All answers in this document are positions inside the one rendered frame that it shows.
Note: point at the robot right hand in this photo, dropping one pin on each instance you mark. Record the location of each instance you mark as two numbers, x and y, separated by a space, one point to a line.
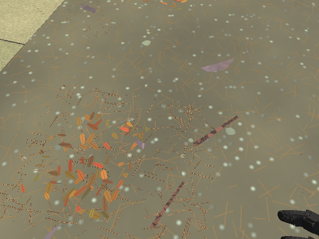
308 219

